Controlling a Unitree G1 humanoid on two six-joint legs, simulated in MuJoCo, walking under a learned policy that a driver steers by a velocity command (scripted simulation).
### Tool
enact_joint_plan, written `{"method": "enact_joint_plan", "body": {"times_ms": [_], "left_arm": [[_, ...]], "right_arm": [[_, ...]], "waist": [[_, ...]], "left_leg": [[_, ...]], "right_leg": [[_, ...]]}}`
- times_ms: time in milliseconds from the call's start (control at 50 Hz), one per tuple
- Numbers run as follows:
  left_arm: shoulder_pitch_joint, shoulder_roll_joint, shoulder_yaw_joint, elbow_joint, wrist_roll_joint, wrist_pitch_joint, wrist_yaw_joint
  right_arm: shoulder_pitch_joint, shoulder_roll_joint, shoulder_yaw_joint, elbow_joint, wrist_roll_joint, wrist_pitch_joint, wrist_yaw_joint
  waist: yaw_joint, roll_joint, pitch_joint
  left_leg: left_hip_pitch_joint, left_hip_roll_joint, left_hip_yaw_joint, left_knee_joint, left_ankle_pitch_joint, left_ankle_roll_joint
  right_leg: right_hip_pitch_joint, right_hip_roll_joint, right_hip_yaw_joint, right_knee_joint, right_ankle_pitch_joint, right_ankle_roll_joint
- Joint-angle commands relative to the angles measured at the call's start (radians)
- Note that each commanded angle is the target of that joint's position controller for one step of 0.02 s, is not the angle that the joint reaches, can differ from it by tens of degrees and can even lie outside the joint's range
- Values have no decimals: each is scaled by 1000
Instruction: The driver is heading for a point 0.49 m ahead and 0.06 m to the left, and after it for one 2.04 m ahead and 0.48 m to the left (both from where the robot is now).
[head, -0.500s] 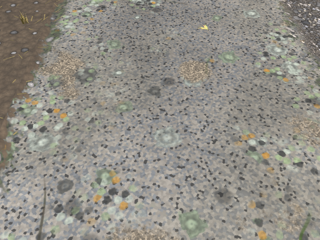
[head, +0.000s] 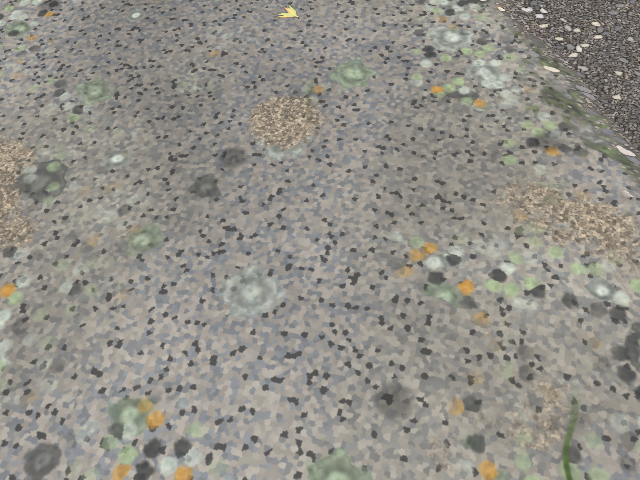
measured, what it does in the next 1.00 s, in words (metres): walks ahead: left foot, then right foot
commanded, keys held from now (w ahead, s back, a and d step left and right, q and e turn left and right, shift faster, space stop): e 0.14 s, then no key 0.48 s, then q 0.10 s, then w+q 0.28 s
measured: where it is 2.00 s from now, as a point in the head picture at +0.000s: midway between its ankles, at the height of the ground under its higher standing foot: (289, 358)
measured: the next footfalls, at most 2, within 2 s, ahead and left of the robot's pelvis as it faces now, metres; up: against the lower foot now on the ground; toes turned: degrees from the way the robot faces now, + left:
left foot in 0.26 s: +0.13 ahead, +0.16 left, +0.00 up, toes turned -13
right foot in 0.60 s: +0.05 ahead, -0.10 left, +0.00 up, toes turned -8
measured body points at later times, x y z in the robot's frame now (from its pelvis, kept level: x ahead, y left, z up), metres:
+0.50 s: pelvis +0.05 +0.05 +0.01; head +0.08 +0.07 +0.46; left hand +0.25 +0.29 -0.11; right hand +0.12 -0.24 -0.10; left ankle +0.09 +0.17 -0.74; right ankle +0.01 -0.09 -0.69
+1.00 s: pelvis +0.10 +0.07 +0.00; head +0.11 +0.09 +0.45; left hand +0.18 +0.35 -0.13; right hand +0.23 -0.22 -0.09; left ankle +0.14 +0.18 -0.72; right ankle +0.01 -0.09 -0.73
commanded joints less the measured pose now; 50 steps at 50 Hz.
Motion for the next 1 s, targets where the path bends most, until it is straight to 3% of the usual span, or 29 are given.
{"method": "enact_joint_plan", "body": {"times_ms": [20, 100, 200, 240, 260, 280, 300, 320, 340, 360, 380, 420, 480, 520, 540, 580, 600, 620, 640, 660, 700, 740, 780, 800, 820, 860, 900, 960, 1000], "left_arm": [[-14, 163, 40, -88, -8, 3, 22], [-14, 165, 39, -106, -5, 19, 32], [-5, 148, 30, -127, 1, 36, 32], [-18, 134, 18, -133, -8, 46, 34], [14, 113, 11, -131, -9, 48, 36], [62, 64, -3, -131, 2, 47, 34], [36, 111, 13, -168, -6, 33, 30], [21, 187, 34, -155, 6, 20, 27], [25, 196, 43, -134, -5, 22, 24], [48, 163, 39, -105, -6, 33, 28], [54, 138, 32, -100, -1, 43, 30], [52, 78, 12, -96, -7, 50, 25], [-22, 25, -15, -118, -5, 44, 18], [-29, 51, -9, -116, -15, 41, 15], [-3, 59, -6, -102, -16, 39, 14], [27, 81, -2, -83, -2, 36, 15], [45, 128, 4, -90, 8, 37, 22], [34, 178, 15, -80, 13, 40, 25], [24, 90, -3, -69, 15, 37, 13], [10, 62, -9, -72, 21, 31, 6], [20, 116, 7, -70, 20, 22, 14], [71, 135, 15, -62, 16, 17, 26], [117, 167, 28, -65, 3, 16, 36], [154, 174, 29, -60, 6, 4, 40], [158, 168, 27, -53, 7, -15, 42], [105, 142, 22, -58, -15, -39, 41], [51, 151, 27, -65, -17, -44, 31], [24, 180, 39, -65, -21, -47, 7], [25, 169, 36, -57, -30, -44, -3]], "right_arm": [[72, -75, -21, -39, 1, 9, -10], [24, -75, -19, -65, 6, -1, -3], [56, -81, -16, -67, 16, -27, 21], [112, -73, -15, -55, 15, -35, 37], [131, -103, -22, -54, 3, -37, 41], [122, -169, -32, -70, -18, -31, 39], [121, -201, -39, -65, -45, -22, 40], [106, -159, -33, -87, -34, -23, 37], [87, -138, -30, -96, -19, -22, 34], [62, -122, -25, -102, -4, -20, 33], [53, -104, -17, -101, 9, -17, 33], [48, -73, -4, -96, 6, -8, 35], [79, -84, -6, -84, 4, 6, 35], [120, -116, -11, -72, 8, 12, 37], [114, -118, -10, -70, 15, 13, 38], [150, -99, 0, -53, 26, 3, 42], [161, -79, 10, -55, 7, -12, 49], [199, -49, 18, -58, -11, -29, 62], [163, -33, 26, -48, -15, -33, 65], [105, -63, 20, -50, -5, -29, 67], [58, -88, 11, -70, 12, -13, 57], [77, -82, 9, -81, 21, -1, 51], [44, -78, 3, -105, 34, 3, 53], [-9, -85, -2, -135, 40, 1, 58], [-12, -78, -7, -148, 50, 0, 61], [32, -69, -8, -137, 51, -3, 69], [43, -51, 1, -129, 35, -10, 87], [105, -59, 1, -114, 37, -11, 109], [223, -76, -13, -75, 36, -5, 106]], "waist": [[-27, -119, -205], [-6, -154, -170], [-1, -181, -193], [-44, -169, -192], [-44, -127, -190], [-3, 86, -194], [5, 305, -135], [-23, 208, -144], [-20, 133, -140], [-4, 89, -132], [-5, 91, -120], [1, 111, -113], [-43, 176, -127], [-62, 195, -129], [-46, 185, -125], [-32, 144, -114], [-41, 64, -151], [-96, -103, -161], [-66, -141, -171], [-39, -111, -111], [-18, -125, -53], [-11, -168, -70], [35, -248, -25], [64, -247, 32], [51, -215, 70], [16, -159, 66], [6, -133, 25], [-18, -137, -34], [-74, -92, -57]], "left_leg": [[21, -15, -7, -74, 65, -19], [47, -37, -20, -206, 81, -21], [178, -54, 2, -369, 41, 2], [325, -55, 37, -574, 165, 32], [425, 12, -5, -652, 263, 60], [518, 216, -197, -697, 431, 141], [479, 352, -398, -724, 604, 321], [466, 369, -409, -721, 591, 369], [473, 310, -315, -697, 577, 329], [477, 248, -236, -678, 551, 281], [477, 230, -204, -672, 561, 268], [446, 165, -109, -680, 557, 251], [464, 131, -63, -667, 536, 245], [482, 155, -99, -653, 525, 262], [474, 154, -103, -639, 512, 256], [407, 134, -101, -627, 442, 195], [340, 106, -70, -591, 354, 138], [302, 16, 27, -569, 212, 83], [379, 5, 53, -577, 150, 44], [356, -6, 54, -562, 167, 32], [287, -23, 57, -504, 218, 46], [250, -47, 77, -429, 141, 52], [86, -61, 133, -221, -115, 67], [-30, -14, 85, -73, -195, 84], [-124, 20, 36, 17, -210, 100], [-174, 59, 9, -13, -145, 107], [-28, 66, 77, -132, -60, 100], [240, 16, 173, -293, 36, 92], [433, -50, 243, -392, 96, 102]], "right_leg": [[164, -245, 304, -129, -14, -140], [156, -224, 364, -130, -176, -118], [205, -236, 409, -54, 24, -113], [177, -204, 390, 1, 103, -81], [123, -163, 360, 47, 23, -38], [10, -50, 223, 245, -275, 22], [-141, 56, 82, 388, -551, 75], [-163, 11, 118, 584, -551, 109], [-173, 9, 120, 670, -493, 124], [-171, -1, 113, 707, -450, 143], [-178, -8, 112, 731, -413, 159], [-107, -25, 59, 645, -365, 178], [22, -85, -34, 344, -353, 188], [88, -83, -57, 202, -322, 182], [138, -81, -67, 88, -237, 169], [286, -100, -32, -108, -29, 122], [393, -187, 54, -67, 145, 91], [392, -243, 99, 7, 209, 32], [295, -233, 85, -10, 29, 8], [266, -197, 63, -21, -71, 27], [245, -191, 54, -27, -91, 42], [252, -243, 92, -64, -176, 10], [272, -389, 269, -176, -506, -92], [271, -470, 379, -243, -593, -144], [291, -510, 422, -262, -595, -164], [362, -483, 331, -272, -525, -126], [316, -412, 151, -265, -339, -77], [208, -351, -18, -214, -262, -50], [115, -336, -78, -91, -321, -27]]}}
